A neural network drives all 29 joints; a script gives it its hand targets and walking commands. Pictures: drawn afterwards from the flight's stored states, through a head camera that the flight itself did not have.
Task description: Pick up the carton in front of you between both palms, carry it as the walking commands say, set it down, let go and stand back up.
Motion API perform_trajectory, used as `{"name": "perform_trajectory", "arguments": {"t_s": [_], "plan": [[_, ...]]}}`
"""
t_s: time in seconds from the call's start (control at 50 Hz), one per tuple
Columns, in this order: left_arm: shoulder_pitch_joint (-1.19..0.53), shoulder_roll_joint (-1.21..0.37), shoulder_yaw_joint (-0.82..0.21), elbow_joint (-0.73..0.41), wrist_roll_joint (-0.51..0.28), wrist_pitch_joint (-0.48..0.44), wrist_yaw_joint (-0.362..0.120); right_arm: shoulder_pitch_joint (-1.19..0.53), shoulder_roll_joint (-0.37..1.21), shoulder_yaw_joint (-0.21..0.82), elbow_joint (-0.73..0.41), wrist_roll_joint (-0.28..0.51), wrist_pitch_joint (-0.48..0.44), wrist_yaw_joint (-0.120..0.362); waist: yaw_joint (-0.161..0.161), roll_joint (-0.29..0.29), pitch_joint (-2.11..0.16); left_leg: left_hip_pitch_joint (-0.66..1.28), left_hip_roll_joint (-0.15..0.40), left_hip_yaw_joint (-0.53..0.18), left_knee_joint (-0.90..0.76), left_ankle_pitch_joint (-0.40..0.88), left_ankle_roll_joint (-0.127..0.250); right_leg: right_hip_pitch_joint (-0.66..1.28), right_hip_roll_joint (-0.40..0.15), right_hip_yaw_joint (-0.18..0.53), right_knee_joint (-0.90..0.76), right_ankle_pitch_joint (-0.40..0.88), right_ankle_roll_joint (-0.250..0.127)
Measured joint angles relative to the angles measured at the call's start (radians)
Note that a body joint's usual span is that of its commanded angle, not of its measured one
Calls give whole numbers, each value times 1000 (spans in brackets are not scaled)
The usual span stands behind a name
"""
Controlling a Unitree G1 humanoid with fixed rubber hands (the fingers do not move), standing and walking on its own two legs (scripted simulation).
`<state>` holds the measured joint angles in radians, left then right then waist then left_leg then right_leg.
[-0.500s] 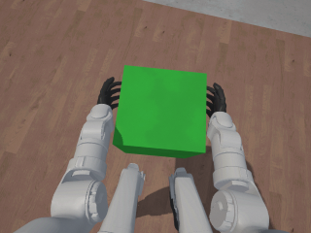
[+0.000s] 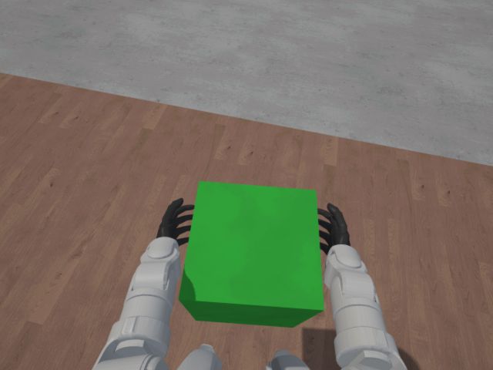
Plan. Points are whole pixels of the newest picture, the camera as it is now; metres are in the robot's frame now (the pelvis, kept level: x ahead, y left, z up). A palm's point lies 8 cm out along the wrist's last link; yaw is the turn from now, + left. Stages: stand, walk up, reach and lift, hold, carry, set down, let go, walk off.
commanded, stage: reach and lift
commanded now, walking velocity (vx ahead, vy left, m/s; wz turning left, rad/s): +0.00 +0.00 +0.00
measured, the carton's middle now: (250, 261) +0.31 +0.00 -0.10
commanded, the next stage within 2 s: hold in 1.34 s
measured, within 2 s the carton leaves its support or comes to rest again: neither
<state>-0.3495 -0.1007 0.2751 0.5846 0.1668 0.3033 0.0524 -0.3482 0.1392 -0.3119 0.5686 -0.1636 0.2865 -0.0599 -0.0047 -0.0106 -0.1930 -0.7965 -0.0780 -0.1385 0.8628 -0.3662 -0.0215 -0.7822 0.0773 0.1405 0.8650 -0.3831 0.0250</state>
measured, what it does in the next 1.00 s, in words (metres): rises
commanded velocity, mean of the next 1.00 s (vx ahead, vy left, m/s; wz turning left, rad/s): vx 0.00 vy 0.00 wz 0.00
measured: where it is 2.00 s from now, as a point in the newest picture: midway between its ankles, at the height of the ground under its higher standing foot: outside the picture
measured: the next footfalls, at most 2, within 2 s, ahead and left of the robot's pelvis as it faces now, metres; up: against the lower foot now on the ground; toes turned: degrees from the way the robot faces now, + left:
none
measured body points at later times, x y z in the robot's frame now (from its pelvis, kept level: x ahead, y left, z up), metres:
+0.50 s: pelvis +0.00 +0.00 +0.05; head -0.03 +0.00 +0.50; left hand +0.30 +0.15 +0.06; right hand +0.31 -0.16 +0.06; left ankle +0.02 +0.13 -0.69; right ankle +0.02 -0.13 -0.69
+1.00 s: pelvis +0.01 +0.00 +0.05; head -0.02 +0.00 +0.50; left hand +0.31 +0.15 +0.07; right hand +0.31 -0.15 +0.07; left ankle +0.02 +0.13 -0.69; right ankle +0.02 -0.13 -0.69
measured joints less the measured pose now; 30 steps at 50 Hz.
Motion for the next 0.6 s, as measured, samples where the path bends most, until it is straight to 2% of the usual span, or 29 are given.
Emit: {"name": "perform_trajectory", "arguments": {"t_s": [0.14,0.34,0.46,0.6], "plan": [[83,-18,-26,-78,5,78,-1,79,9,29,-75,-10,80,9,2,0,30,249,12,-3,-193,61,6,247,-13,10,-191,61,-6],[131,-42,-52,-208,51,255,-12,114,6,63,-185,-55,254,38,2,5,92,548,26,-8,-390,130,9,545,-28,13,-387,132,-12],[81,-52,-11,-181,106,310,-40,64,17,25,-157,-112,307,59,4,5,137,604,28,-7,-405,143,8,599,-29,12,-399,143,-13],[50,-57,11,-194,117,314,-50,30,27,4,-169,-125,312,66,3,6,181,596,29,-6,-388,147,6,592,-27,7,-385,148,-12]]}}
